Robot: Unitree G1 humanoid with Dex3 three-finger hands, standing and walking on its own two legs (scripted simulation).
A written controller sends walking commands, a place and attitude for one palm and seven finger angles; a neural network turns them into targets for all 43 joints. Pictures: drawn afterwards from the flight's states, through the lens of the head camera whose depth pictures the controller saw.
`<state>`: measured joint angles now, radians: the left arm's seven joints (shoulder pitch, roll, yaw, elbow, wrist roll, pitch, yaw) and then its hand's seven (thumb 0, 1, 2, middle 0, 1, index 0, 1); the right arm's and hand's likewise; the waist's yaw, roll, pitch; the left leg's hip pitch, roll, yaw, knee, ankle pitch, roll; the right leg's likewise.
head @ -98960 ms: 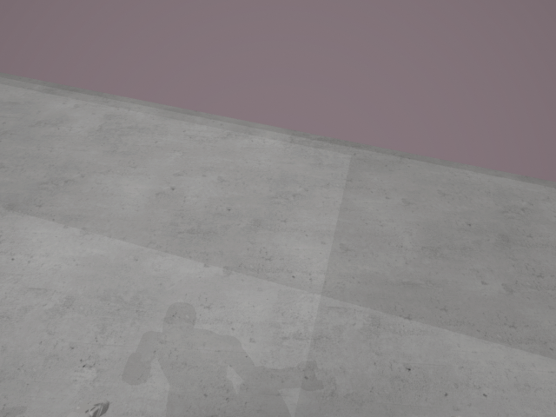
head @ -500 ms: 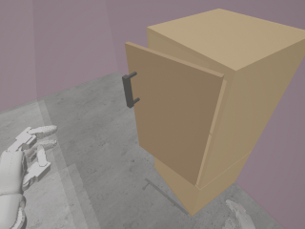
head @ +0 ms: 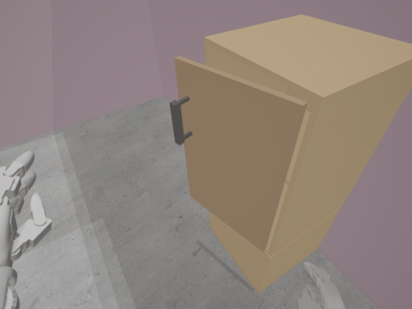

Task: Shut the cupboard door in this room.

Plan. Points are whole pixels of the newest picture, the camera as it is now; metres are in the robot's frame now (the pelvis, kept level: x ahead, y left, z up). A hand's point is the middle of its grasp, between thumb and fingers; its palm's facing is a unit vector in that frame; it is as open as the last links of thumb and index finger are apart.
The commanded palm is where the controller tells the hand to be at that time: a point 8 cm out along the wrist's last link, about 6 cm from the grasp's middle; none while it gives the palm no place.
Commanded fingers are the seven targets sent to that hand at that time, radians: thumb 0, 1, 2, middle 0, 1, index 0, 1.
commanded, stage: step back with the hand held close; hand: left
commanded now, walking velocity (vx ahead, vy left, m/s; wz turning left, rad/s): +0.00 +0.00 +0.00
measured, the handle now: (182, 120) +0.61 +0.15 +0.05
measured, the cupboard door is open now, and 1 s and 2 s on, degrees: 15 15 15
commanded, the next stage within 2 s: stop stepping back and stand still in 1.70 s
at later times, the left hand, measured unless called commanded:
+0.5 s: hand (32, 231) +0.17 +0.28 +0.16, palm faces +0.38 -0.78 -0.50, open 7.4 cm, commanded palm +0.12 +0.31 +0.17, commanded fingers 0.00 0.90 0.90 -0.20 -0.30 -0.20 -0.30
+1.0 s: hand out of the picture +0.10 +0.29 +0.17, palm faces +0.50 -0.74 -0.45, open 7.4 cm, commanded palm +0.04 +0.32 +0.17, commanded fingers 0.00 0.90 0.90 -0.20 -0.30 -0.20 -0.30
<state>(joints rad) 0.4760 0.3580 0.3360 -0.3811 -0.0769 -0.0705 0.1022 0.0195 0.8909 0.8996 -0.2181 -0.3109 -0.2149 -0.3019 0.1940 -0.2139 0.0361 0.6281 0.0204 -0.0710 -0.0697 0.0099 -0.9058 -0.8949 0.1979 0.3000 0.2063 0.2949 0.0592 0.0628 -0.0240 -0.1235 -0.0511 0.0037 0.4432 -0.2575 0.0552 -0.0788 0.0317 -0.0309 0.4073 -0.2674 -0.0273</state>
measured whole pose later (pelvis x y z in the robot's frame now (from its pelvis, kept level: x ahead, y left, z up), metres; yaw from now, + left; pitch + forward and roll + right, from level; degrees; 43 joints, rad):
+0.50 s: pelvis -0.03 +0.02 -0.01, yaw -1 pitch +1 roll -1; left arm 0.56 0.45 0.41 -0.44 -0.08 -0.13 0.12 0.02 0.89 0.90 -0.22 -0.31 -0.21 -0.30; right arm 0.18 -0.25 -0.01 0.56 0.03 0.05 -0.09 0.01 -0.91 -0.89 0.20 0.30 0.21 0.29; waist 0.00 0.04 -0.04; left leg -0.30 -0.06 0.03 0.55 -0.25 0.08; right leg -0.27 0.02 -0.01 0.53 -0.27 0.00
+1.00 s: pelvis -0.10 +0.02 -0.03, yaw +1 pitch -1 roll -2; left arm 0.50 0.42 0.47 -0.50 -0.01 -0.25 0.15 0.02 0.89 0.90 -0.22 -0.31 -0.21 -0.30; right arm 0.25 -0.23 0.01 0.59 0.00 -0.03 -0.08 0.01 -0.90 -0.89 0.20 0.30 0.21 0.30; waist 0.00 0.01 -0.01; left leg -0.47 -0.02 0.05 0.71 -0.24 0.09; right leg -0.41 0.03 -0.03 0.67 -0.24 0.00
